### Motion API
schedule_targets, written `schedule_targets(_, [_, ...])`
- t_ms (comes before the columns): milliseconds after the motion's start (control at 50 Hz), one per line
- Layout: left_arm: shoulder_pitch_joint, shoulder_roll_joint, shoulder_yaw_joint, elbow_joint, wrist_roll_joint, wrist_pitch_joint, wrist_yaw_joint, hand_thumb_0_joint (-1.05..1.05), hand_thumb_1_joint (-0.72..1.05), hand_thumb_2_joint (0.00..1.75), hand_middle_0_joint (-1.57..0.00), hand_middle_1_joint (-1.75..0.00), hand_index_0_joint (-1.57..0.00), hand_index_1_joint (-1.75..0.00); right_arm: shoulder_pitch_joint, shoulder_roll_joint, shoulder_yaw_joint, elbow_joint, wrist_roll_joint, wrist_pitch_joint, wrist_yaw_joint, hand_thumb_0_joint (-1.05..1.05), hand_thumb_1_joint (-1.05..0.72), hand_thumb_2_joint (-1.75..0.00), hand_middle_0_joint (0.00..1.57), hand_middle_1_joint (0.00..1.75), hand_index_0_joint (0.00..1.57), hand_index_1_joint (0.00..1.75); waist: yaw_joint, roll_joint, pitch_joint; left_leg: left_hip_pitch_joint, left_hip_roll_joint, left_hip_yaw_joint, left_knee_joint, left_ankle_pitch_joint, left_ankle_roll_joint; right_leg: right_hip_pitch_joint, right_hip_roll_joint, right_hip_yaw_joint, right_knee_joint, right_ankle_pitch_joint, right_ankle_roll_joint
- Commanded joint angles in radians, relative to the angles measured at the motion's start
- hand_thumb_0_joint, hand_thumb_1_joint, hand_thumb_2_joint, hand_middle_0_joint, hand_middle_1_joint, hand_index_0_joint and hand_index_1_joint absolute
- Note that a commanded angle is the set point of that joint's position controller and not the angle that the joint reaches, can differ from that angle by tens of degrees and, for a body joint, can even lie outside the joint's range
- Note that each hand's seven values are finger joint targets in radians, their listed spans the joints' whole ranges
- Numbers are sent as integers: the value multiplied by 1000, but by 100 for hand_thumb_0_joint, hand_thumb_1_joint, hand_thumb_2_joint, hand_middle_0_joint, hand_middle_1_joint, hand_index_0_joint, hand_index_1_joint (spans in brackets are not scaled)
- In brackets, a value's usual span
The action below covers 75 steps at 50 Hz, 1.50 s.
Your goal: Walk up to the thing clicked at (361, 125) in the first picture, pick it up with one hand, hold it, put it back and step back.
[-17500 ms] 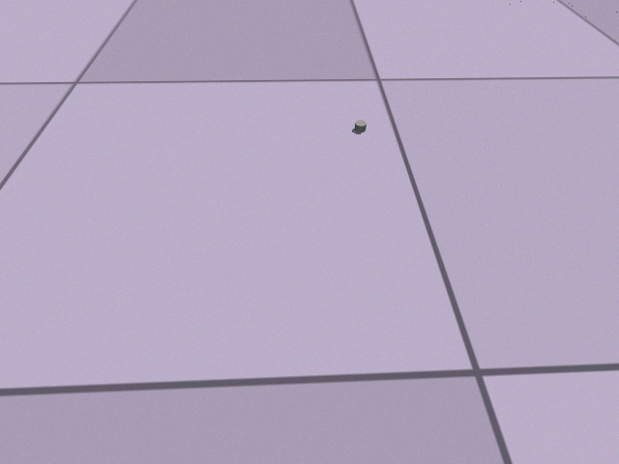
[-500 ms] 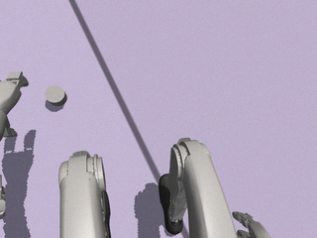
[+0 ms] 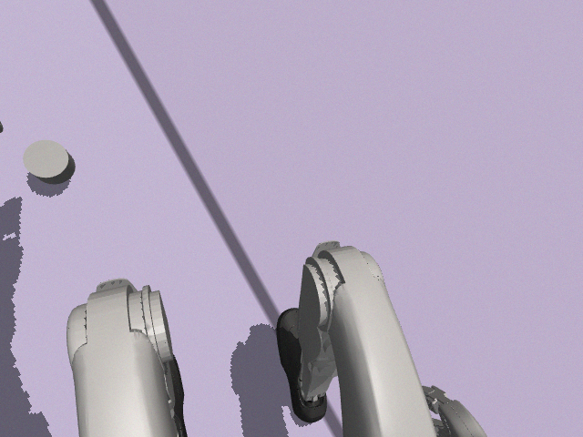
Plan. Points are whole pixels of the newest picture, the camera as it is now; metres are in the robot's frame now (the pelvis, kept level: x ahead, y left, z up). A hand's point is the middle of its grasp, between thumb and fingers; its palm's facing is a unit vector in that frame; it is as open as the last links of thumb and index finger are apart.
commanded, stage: rise first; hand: left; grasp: from above
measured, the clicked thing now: (50, 162) +0.53 +0.29 -0.32
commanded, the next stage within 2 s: none
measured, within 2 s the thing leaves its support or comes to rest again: neither
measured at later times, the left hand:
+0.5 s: hand out of the picture +0.47 +0.33 -0.19, palm faces -0.45 -0.08 -0.89, open 14.1 cm
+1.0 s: hand out of the picture +0.48 +0.32 -0.20, palm faces -0.46 -0.08 -0.89, open 14.1 cm
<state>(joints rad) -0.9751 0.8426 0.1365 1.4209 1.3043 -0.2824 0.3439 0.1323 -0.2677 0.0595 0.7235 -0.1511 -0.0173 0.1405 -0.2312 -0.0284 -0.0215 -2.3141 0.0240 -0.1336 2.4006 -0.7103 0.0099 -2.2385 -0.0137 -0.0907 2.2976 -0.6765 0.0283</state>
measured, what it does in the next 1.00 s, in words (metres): stands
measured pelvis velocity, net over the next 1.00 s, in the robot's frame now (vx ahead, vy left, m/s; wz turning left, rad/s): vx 0.00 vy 0.00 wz -0.04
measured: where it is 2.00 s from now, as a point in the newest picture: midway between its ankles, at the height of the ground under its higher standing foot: (239, 404)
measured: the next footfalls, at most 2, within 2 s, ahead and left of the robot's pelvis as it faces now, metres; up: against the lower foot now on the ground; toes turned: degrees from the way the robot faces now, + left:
none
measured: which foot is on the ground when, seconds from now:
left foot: down 0.00-1.00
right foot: down 0.00-1.00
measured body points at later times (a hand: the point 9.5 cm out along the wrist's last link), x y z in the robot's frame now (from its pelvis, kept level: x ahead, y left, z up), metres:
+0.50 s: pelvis +0.00 +0.00 -0.01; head +0.26 +0.09 +0.35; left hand +0.49 +0.33 -0.14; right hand +0.05 -0.27 -0.11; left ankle +0.07 +0.12 -0.30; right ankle +0.10 -0.12 -0.30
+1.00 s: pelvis +0.00 +0.00 -0.02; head +0.26 +0.09 +0.34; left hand +0.50 +0.32 -0.15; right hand +0.03 -0.27 -0.10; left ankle +0.07 +0.12 -0.30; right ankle +0.10 -0.12 -0.30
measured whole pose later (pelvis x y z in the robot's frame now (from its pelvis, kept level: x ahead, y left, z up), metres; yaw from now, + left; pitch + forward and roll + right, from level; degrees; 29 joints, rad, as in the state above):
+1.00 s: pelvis +0.00 +0.00 -0.02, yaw -2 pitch +34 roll -11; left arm -1.06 0.93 0.13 1.52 1.31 -0.27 0.37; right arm 0.16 -0.28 0.14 0.69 -0.17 -0.03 0.16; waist -0.30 -0.05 0.03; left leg -2.36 0.02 -0.17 2.46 -0.71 0.01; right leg -2.27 0.00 -0.12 2.33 -0.66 0.03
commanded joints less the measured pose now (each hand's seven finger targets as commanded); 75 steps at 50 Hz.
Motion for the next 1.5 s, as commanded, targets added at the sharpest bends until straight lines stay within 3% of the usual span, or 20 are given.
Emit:
schedule_targets(0, [-267,286,38,-126,-23,7,35,0,-53,98,-7,-104,-8,-102,232,-257,-79,-7,1,4,-12,0,-91,-90,20,30,20,30,8,324,-724,553,-23,76,-238,276,19,354,45,-63,-206,258,-57])
schedule_targets(100, [-295,294,39,-132,-28,6,43,0,-53,98,-6,-104,-8,-102,231,-271,-71,-4,-2,6,-7,0,-90,-90,20,30,20,30,5,363,-693,561,-18,63,-248,257,11,304,44,-70,-190,241,-63])
schedule_targets(220, [-313,285,28,-105,-24,7,47,0,-53,99,-6,-104,-7,-103,234,-280,-64,-9,-3,4,-3,0,-90,-90,20,30,20,30,-23,370,-660,563,-15,42,-251,229,7,260,40,-83,-176,220,-61])
schedule_targets(260, [-327,289,20,-106,-20,3,47,0,-61,108,-7,-99,-4,-102,239,-276,-55,-9,-6,4,-3,0,-91,-90,20,30,20,30,-30,364,-670,544,-18,55,-233,232,12,289,46,-79,-187,230,-61])
schedule_targets(300, [-334,304,28,-103,-21,3,53,0,-54,100,-7,-104,-7,-103,242,-280,-59,-10,-5,3,-3,0,-91,-90,20,30,20,30,-27,363,-680,537,-19,59,-225,231,13,294,46,-77,-185,232,-60])
schedule_targets(420, [-344,312,27,-69,-19,5,62,0,-55,100,-6,-104,-7,-104,246,-281,-46,-14,-9,-1,-2,0,-91,-90,20,30,20,30,-43,357,-660,511,-19,62,-210,229,16,301,49,-80,-182,234,-57])
schedule_targets(500, [-353,337,32,-68,-16,10,65,0,-55,100,-6,-104,-7,-104,241,-279,-36,-14,-11,-2,-2,0,-91,-90,20,30,20,30,-35,354,-662,484,-19,70,-202,216,20,322,52,-76,-190,228,-56])
schedule_targets(660, [-369,325,20,-65,-18,21,55,0,-55,100,-7,-104,-7,-103,247,-289,-31,-20,-10,-9,2,0,-91,-90,20,30,20,30,-65,381,-642,520,-15,49,-208,227,12,284,48,-87,-173,234,-60])
schedule_targets(760, [-384,351,29,-81,-18,15,55,0,-54,100,-7,-103,-7,-103,255,-292,-21,-21,-13,-8,2,0,-90,-90,20,30,20,30,-62,384,-676,511,-17,55,-197,244,13,316,50,-87,-173,251,-57])
schedule_targets(880, [-362,337,13,-20,-17,14,60,0,-55,100,-7,-103,-7,-103,254,-289,-13,-20,-13,-9,3,0,-90,-90,20,30,20,30,-76,356,-621,472,-17,57,-184,225,19,310,53,-87,-180,242,-55])
schedule_targets(940, [-386,359,22,-46,-11,10,69,0,-54,99,-7,-104,-7,-103,248,-296,-9,-24,-14,-12,0,0,-90,-90,20,30,20,30,-66,411,-640,515,-14,47,-201,230,9,290,53,-94,-168,239,-60])
schedule_targets(1040, [-399,349,8,-6,-2,16,78,0,-54,100,-7,-103,-7,-103,248,-300,2,-31,-17,-17,2,0,-90,-90,20,30,20,30,-99,381,-601,476,-14,44,-192,211,15,284,55,-101,-170,232,-58])
schedule_targets(1120, [-383,374,18,-5,2,20,84,0,-55,101,-7,-104,-7,-103,252,-299,8,-30,-19,-23,1,0,-90,-90,20,30,20,30,-82,391,-620,473,-16,55,-190,210,16,319,57,-95,-178,234,-56])
schedule_targets(1180, [-400,370,11,-7,-3,24,84,0,-55,100,-7,-104,-7,-103,255,-304,11,-32,-19,-28,3,0,-90,-90,20,30,20,30,-99,415,-625,503,-13,45,-188,236,11,302,56,-100,-163,252,-58])
schedule_targets(1220, [-402,399,27,-26,-4,25,89,0,-55,101,-6,-103,-6,-103,253,-309,12,-32,-18,-27,0,0,-90,-90,20,30,20,30,-87,426,-642,516,-12,42,-192,257,8,310,54,-102,-159,267,-58])
schedule_targets(1280, [-384,373,10,2,0,32,81,0,-56,101,-7,-102,-7,-102,255,-309,16,-38,-18,-32,4,0,-90,-90,20,30,20,30,-104,425,-608,522,-9,36,-190,255,7,291,54,-105,-158,264,-59])
schedule_targets(1360, [-367,379,9,-7,-7,37,73,0,-55,101,-7,-104,-7,-103,250,-309,18,-37,-15,-32,5,0,-90,-90,20,30,20,30,-86,453,-616,540,-8,34,-198,268,3,285,55,-104,-152,271,-62])
schedule_targets(1380, [-376,385,15,-19,-10,38,70,0,-55,100,-7,-102,-7,-102,254,-312,19,-41,-19,-32,7,0,-90,-90,20,30,20,30,-98,456,-616,537,-7,35,-197,269,2,295,55,-107,-153,273,-61])
schedule_targets(1460, [-374,379,8,-28,-20,34,58,0,-54,100,-7,-102,-7,-102,247,-313,21,-48,-17,-27,8,0,-90,-90,20,30,20,30,-95,435,-617,520,-7,30,-203,237,6,292,57,-109,-159,251,-60])
schedule_targets(1480, [-366,376,5,-12,-21,34,51,0,-55,101,-7,-102,-7,-102,246,-315,18,-46,-12,-30,8,0,-90,-90,20,30,20,30,-96,425,-578,495,-8,33,-198,218,7,272,54,-107,-161,237,-61])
